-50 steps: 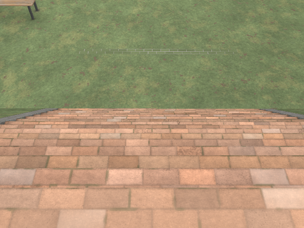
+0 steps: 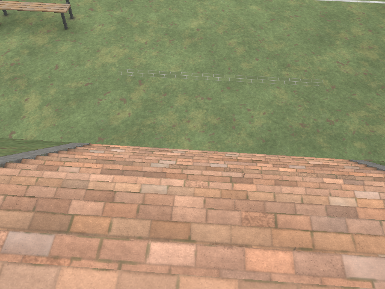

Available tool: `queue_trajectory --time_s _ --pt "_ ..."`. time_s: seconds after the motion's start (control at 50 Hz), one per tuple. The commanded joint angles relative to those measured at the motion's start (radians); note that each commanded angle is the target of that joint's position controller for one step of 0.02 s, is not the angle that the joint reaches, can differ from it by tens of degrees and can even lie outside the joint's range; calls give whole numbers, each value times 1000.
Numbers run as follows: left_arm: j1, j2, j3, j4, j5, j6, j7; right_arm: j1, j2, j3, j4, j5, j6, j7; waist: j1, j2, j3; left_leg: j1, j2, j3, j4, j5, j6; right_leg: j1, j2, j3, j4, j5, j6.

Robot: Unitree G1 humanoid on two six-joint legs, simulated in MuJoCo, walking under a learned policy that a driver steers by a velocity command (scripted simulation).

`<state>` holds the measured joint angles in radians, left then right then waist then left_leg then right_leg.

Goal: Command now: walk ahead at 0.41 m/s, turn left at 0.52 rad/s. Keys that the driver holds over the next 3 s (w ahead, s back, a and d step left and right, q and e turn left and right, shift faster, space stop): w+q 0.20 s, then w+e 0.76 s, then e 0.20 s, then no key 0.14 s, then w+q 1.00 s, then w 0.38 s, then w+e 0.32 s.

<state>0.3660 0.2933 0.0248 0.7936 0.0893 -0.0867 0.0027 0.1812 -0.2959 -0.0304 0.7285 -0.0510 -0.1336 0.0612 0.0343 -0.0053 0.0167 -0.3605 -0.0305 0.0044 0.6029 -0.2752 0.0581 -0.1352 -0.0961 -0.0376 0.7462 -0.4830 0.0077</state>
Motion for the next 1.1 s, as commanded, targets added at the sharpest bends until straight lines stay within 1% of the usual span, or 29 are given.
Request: queue_trajectory --time_s 0.02,0.04,0.1,0.2,0.26,0.36,0.4,0.42,0.44,0.46,0.48,0.5,0.52,0.56,0.66,0.7,0.74,0.78,0.82,0.84,0.86,0.88,0.9,0.92,0.96,0.98,1.02,1.04,1.1 --pt "-238 58 -10 -140 -17 -50 -18 369 -164 -59 50 5 -16 -28 -216 134 12 567 288 -575 -346 -147 236 -782 60 122 451 10 -40" --pt "-191 99 4 -118 0 -47 -2 310 -101 -36 34 18 -5 -26 -159 120 -22 470 267 -536 -348 -129 237 -711 36 126 463 43 -47" --pt "-151 60 -13 -107 0 -31 8 119 -44 0 -23 12 7 -20 -26 68 -11 167 230 -419 -407 112 240 -518 -6 122 361 140 -41" --pt "-266 1 -49 -127 -24 15 -15 149 -121 -27 -8 -17 9 12 -53 51 -8 47 145 -285 -386 364 228 -406 44 36 1 390 20" --pt "-320 4 -65 -101 -24 39 -46 245 -134 -44 39 -18 14 34 -103 50 4 120 193 -291 -348 463 230 -428 48 23 -106 520 12" --pt "-410 39 -41 -89 -16 21 -46 299 -111 -35 77 -21 39 -2 -120 69 -31 358 223 -277 -277 633 169 -501 98 -10 -204 477 -47" --pt "-270 68 -23 -40 -35 15 -41 212 -140 -31 58 -50 43 5 -26 97 -81 176 173 -187 -187 883 115 -155 167 -71 -153 499 -85" --pt "-110 133 5 14 -64 1 -35 184 -157 -33 52 -46 37 10 40 31 -136 77 112 -129 -24 926 63 54 182 -48 -189 540 -117" --pt "142 179 21 81 -61 -4 -29 208 -104 -13 53 -56 36 16 103 -92 -266 -93 15 -86 312 601 -7 357 44 149 -205 701 -232" --pt "268 205 22 106 -62 -14 -35 413 29 22 77 -67 17 13 44 -201 -454 -278 -107 -107 640 -321 -85 652 -254 575 -276 943 -483" --pt "303 192 37 142 -31 -25 -41 286 -23 18 29 -34 27 12 107 -71 -280 -522 -53 -202 777 -296 -66 564 -254 738 -393 405 -428" --pt "139 149 32 110 -37 -30 -47 147 -68 11 12 -29 38 -12 79 -20 -73 -624 9 -189 811 -206 -51 331 -221 658 -443 174 -357" --pt "-4 62 6 66 -35 -24 -38 126 -95 13 17 -50 44 -41 37 46 -79 -535 57 -181 715 -116 -43 150 -170 594 -500 121 -327" --pt "-102 -24 -24 45 -34 -26 -33 135 -41 45 34 -75 54 -64 -38 8 -77 -336 134 -173 509 -71 -62 -85 -94 474 -546 307 -324" --pt "40 112 30 52 -20 -45 -50 69 -14 65 27 -41 81 -56 7 -9 -61 -260 109 -50 240 20 -123 -198 -24 380 -538 449 -300" --pt "63 101 26 43 -19 -37 -67 20 34 78 6 -45 94 -41 3 -55 -60 -111 78 25 253 140 -106 -347 40 320 -498 468 -268" --pt "56 72 11 43 16 -44 -49 195 2 64 50 -62 98 -18 -64 -72 -82 -5 83 43 560 227 -99 -473 67 300 -337 579 -265" --pt "108 44 4 44 7 -56 -27 156 -17 54 -9 -66 83 -39 -51 -46 -88 -89 67 20 544 51 -87 -353 39 360 -150 717 -262" --pt "-45 96 17 -38 6 -75 -32 286 -18 42 -12 -54 82 -78 -154 -37 -118 107 8 36 509 -121 -85 -467 51 373 85 1014 -251" --pt "-75 154 47 -55 -57 -73 -55 203 -14 43 -52 0 82 -85 -145 -19 -69 61 -32 72 126 -242 -102 -393 55 403 73 953 -294" --pt "-79 164 53 -78 -46 -71 -83 231 -19 48 -37 13 79 -93 -123 -53 -100 170 -10 38 52 -73 -74 -387 72 429 172 934 -301" --pt "-70 76 35 -84 -32 -77 -110 374 -78 27 8 13 61 -112 -158 11 -188 382 112 -125 37 218 52 -517 104 399 445 762 -235" --pt "128 -117 -14 -68 -27 -87 -121 389 -135 26 40 15 39 -90 -30 208 -260 574 399 -470 81 1066 375 -829 251 236 797 -96 -102" --pt "105 -3 11 -93 -52 -80 -115 357 -130 7 13 -36 31 -49 -69 110 -122 402 578 -673 -41 1087 476 -1013 172 252 925 -150 -29" --pt "-49 2 -1 -105 -25 -23 -71 272 4 31 42 9 21 -41 -68 -47 -86 281 447 -462 21 794 320 -1060 49 200 852 -86 45" --pt "-68 -27 -18 -88 0 -5 -62 152 102 65 2 18 28 -58 -31 -15 -57 157 347 -322 21 711 234 -991 22 154 685 -7 66" --pt "-60 -52 -36 -75 16 -5 -76 162 38 46 -3 11 34 -90 -30 89 -81 -57 234 -125 -10 687 188 -695 34 30 612 126 86" --pt "43 -75 -49 -21 30 -4 -121 173 12 42 17 -29 33 -102 -2 84 -70 -203 201 -55 53 653 147 -499 47 32 651 325 62" --pt "104 20 -1 -24 -20 -13 -153 58 -126 17 -27 -46 18 -99 60 61 -81 -316 190 43 162 756 76 -269 129 -61 595 352 31"
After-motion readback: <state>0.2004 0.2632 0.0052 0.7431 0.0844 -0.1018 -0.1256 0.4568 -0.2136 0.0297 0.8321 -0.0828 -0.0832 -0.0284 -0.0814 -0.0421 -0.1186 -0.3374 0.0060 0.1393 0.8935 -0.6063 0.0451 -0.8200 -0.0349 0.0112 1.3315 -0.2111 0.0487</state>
